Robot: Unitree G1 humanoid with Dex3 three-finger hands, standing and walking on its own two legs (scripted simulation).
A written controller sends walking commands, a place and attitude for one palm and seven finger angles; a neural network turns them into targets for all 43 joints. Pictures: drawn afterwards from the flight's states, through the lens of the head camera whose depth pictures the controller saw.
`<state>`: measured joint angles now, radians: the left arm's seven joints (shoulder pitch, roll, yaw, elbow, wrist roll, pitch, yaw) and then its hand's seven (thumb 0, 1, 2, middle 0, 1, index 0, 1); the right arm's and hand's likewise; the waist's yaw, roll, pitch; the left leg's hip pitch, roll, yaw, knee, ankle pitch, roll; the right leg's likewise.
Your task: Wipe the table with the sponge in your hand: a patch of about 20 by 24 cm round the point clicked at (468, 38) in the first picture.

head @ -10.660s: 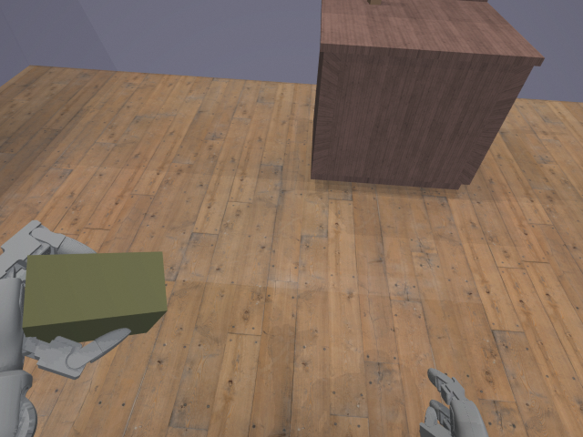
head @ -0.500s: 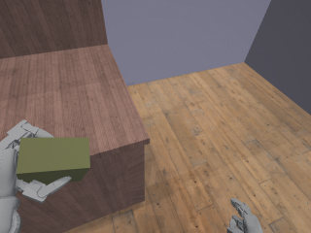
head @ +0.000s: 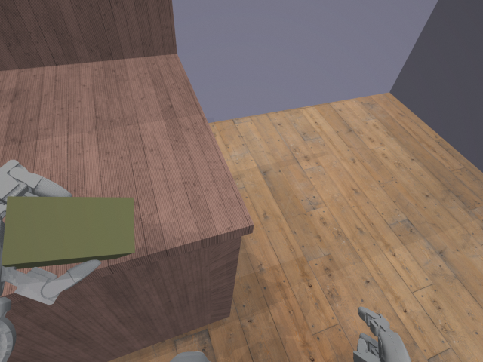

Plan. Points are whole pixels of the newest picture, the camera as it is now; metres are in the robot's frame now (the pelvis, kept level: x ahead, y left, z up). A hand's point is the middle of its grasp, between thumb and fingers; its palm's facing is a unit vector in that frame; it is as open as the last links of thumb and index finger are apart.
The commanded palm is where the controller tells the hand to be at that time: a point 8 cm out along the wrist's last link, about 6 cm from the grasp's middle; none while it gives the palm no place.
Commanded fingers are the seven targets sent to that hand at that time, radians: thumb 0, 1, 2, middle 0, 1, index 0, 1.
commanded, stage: shuffle to correct the standing spot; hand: left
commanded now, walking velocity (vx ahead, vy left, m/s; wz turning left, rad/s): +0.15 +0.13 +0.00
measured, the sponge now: (89, 233) +0.22 +0.21 +0.16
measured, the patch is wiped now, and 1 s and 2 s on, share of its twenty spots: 0.00 0.00 0.00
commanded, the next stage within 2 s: come to a stop and stand still in 0.02 s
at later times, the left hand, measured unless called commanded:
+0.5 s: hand (49, 197) +0.25 +0.27 +0.18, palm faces +0.43 -0.84 -0.34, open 10.5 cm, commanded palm +0.20 +0.30 +0.21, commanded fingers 0.00 0.10 1.30 -1.20 -1.60 -1.20 -1.60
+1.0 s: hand (52, 227) +0.23 +0.26 +0.16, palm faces +0.30 -0.87 -0.39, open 10.5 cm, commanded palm +0.17 +0.29 +0.21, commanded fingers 0.00 0.10 1.30 -1.20 -1.60 -1.20 -1.60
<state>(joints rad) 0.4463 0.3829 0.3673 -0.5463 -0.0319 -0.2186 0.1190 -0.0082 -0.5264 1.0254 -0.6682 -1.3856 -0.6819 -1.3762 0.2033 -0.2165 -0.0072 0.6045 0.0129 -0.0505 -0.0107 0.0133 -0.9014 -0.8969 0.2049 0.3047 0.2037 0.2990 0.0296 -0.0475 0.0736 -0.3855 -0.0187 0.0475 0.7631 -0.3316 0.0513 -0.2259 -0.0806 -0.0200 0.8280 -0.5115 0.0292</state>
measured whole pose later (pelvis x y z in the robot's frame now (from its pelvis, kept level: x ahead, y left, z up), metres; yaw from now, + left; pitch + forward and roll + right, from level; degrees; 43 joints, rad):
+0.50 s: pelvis +0.04 +0.02 +0.03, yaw +0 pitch -1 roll +0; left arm 0.42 0.33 0.32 -0.42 -0.04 -0.12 0.14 -0.01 -0.53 1.03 -0.67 -1.38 -0.68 -1.37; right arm 0.20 -0.21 0.02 0.61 0.01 -0.08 -0.07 0.01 -0.90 -0.90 0.20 0.30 0.20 0.30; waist 0.03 -0.02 0.01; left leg -0.21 -0.06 0.05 0.50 -0.26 0.06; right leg -0.24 0.01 -0.07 0.51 -0.24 -0.03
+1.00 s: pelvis +0.01 +0.02 +0.03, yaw -1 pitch -2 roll -1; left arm 0.43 0.37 0.29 -0.36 -0.01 -0.19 0.06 -0.01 -0.53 1.03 -0.67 -1.38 -0.69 -1.37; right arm 0.29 -0.19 0.03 0.60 0.01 -0.12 -0.03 0.01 -0.90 -0.90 0.20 0.30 0.20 0.30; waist 0.04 -0.03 0.04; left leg -0.25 -0.03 0.06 0.49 -0.22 0.07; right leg -0.25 0.04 -0.06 0.45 -0.21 -0.03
